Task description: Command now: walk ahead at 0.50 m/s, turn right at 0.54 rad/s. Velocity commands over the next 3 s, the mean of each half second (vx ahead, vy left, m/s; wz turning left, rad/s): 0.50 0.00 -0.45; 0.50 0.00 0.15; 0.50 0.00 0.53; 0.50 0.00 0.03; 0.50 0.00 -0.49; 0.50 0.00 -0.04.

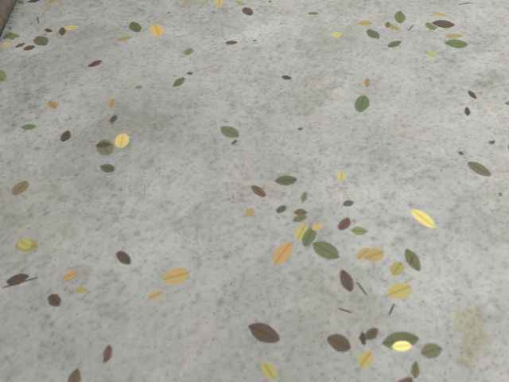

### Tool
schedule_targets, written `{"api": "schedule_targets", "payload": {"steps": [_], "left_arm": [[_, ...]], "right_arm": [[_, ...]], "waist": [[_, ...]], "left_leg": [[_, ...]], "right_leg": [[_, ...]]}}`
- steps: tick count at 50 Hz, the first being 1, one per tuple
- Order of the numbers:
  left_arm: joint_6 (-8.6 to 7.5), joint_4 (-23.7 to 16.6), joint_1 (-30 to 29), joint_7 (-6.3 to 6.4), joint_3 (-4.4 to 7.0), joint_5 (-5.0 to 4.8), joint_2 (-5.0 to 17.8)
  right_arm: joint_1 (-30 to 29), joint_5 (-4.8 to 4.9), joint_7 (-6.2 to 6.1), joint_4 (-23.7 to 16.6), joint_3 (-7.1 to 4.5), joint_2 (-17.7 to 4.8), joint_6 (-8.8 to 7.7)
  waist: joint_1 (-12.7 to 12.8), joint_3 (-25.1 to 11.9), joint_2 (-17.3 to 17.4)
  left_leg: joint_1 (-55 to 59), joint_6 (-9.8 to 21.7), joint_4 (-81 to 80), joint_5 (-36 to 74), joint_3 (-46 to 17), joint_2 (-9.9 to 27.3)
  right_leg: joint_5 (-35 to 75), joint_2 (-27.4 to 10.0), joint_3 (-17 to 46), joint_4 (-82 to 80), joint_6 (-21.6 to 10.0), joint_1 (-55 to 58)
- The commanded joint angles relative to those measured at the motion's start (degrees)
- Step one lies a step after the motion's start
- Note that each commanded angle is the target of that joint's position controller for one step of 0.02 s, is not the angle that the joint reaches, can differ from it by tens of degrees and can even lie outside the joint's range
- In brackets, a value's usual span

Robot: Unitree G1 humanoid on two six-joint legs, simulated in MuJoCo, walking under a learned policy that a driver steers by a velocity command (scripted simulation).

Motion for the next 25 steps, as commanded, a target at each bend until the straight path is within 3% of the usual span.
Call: {"api": "schedule_targets", "payload": {"steps": [1,4,7,9,11,14,15,16,17,18,19,20,21,22,23,25], "left_arm": [[-0.86,-4.34,1.10,0.80,1.49,0.56,6.08],[-0.81,-4.07,1.66,1.86,2.09,0.22,8.34],[-0.06,-3.40,3.40,2.70,2.48,-0.27,9.41],[0.47,-2.62,5.93,2.87,2.56,-0.32,9.61],[0.85,-1.98,7.46,2.94,2.53,-0.69,9.25],[1.05,-1.69,7.33,3.16,2.37,-0.29,8.35],[1.12,-1.63,6.80,3.11,2.13,-0.10,7.56],[0.97,-1.71,7.10,2.90,1.40,0.26,5.53],[0.85,-2.49,8.17,2.73,0.13,1.17,2.51],[0.14,-3.06,17.30,2.59,-0.82,-0.77,-0.73],[-0.03,-1.69,15.68,2.78,-0.02,-1.39,5.07],[-0.02,-2.75,8.36,2.74,0.81,-1.19,8.07],[-0.04,-3.84,4.05,2.91,0.67,-0.37,7.67],[-0.38,-4.69,1.62,2.78,0.66,0.48,6.88],[-0.52,-4.78,1.97,2.46,0.66,0.49,5.94],[-0.45,-4.28,3.27,2.10,0.25,0.24,4.01]], "right_arm": [[-1.14,-1.17,-0.02,-5.73,-2.10,-7.60,-1.13],[-2.88,-1.53,-0.34,-6.70,-1.30,-5.20,0.27],[-9.50,-1.48,-0.16,-8.20,-0.36,-3.20,0.16],[-12.90,-0.76,0.24,-9.08,-0.38,-3.50,-0.22],[-14.34,-0.18,0.63,-9.78,-0.84,-4.79,-0.63],[-11.41,-0.04,1.17,-9.08,-1.87,-6.99,-1.44],[-7.97,-0.25,1.14,-8.07,-2.30,-7.33,-1.74],[-2.86,-0.92,0.86,-6.93,-3.11,-8.76,-2.07],[5.07,-1.76,0.51,-6.31,-3.75,-11.51,-2.19],[10.40,-1.87,1.05,-3.16,-5.28,-16.70,-1.36],[10.19,-0.16,1.48,-3.55,-4.16,-11.24,-1.24],[7.20,-0.03,1.27,-4.05,-3.22,-8.02,-1.00],[4.21,-0.78,1.19,-4.53,-2.70,-7.20,-0.63],[2.65,-1.07,1.15,-4.19,-2.29,-6.13,-0.39],[1.94,-1.41,0.97,-3.99,-1.83,-5.20,-0.48],[2.36,-0.86,0.90,-3.24,-1.59,-4.49,-0.64]], "waist": [[-0.94,-5.67,-0.57],[-1.16,-3.73,-1.46],[1.62,-3.25,-3.55],[3.55,-3.85,-4.47],[3.87,-4.04,-5.21],[1.86,-4.57,-7.22],[-0.13,-5.19,-7.59],[-2.55,-8.40,-6.86],[-5.52,-16.13,-0.76],[-1.91,-21.44,19.62],[-3.99,-17.82,13.30],[-5.39,-10.39,7.57],[-4.62,-6.98,3.47],[-3.82,-3.97,2.92],[-2.26,-3.63,4.59],[-1.31,-4.19,6.22]], "left_leg": [[-14.40,-1.46,-5.00,3.13,-3.61,4.49],[-12.95,-4.69,-15.10,7.73,-1.09,4.13],[-8.03,-5.69,-29.74,21.43,0.08,1.36],[-5.16,-5.76,-35.52,27.05,0.22,-0.66],[-4.65,-4.98,-39.01,26.45,-1.46,-1.12],[-2.54,-2.18,-41.21,21.83,-2.34,-0.33],[1.63,-0.70,-42.91,21.30,-1.22,-0.51],[9.80,1.36,-43.58,20.49,-1.44,0.54],[23.12,5.06,-43.02,17.37,-11.04,9.49],[39.42,15.50,-49.61,3.46,-39.17,20.73],[38.23,14.91,-53.73,-12.10,-45.73,21.13],[31.76,12.49,-54.32,-11.00,-36.93,18.81],[25.41,11.15,-54.61,-3.90,-29.80,16.30],[20.58,11.40,-55.54,2.80,-25.07,14.30],[17.67,10.91,-56.50,7.96,-21.33,12.50],[15.92,11.43,-58.18,13.85,-16.93,10.79]], "right_leg": [[13.53,-16.06,23.02,-15.09,-12.36,14.84],[18.32,-13.84,17.45,-16.41,-11.68,7.53],[13.52,-9.55,13.16,-15.02,-7.89,3.55],[9.43,-9.77,14.73,-13.98,-6.52,3.88],[5.87,-11.19,18.16,-11.31,-5.76,6.89],[4.57,-14.28,22.63,-6.29,-4.34,12.14],[6.83,-13.77,22.39,-3.72,-3.47,12.24],[10.68,-11.01,20.29,3.01,-1.81,11.25],[2.58,-7.42,16.03,18.52,0.31,5.44],[-21.53,0.83,9.37,37.49,4.46,-14.77],[-22.61,-2.68,12.30,44.23,4.78,-22.46],[-17.40,-4.71,11.69,45.55,4.56,-24.39],[-13.71,-6.68,9.32,44.16,4.53,-22.92],[-11.05,-8.23,8.78,40.85,4.54,-22.40],[-8.97,-9.98,8.24,38.09,4.46,-19.60],[-8.12,-10.81,6.37,33.81,4.95,-17.24]]}}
